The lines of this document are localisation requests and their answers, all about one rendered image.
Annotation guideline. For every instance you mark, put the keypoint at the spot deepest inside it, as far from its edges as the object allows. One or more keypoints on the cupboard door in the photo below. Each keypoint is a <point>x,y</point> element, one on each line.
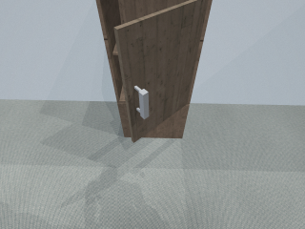
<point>157,52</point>

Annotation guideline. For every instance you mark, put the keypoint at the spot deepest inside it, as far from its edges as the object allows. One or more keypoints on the handle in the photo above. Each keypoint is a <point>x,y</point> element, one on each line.
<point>143,102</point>

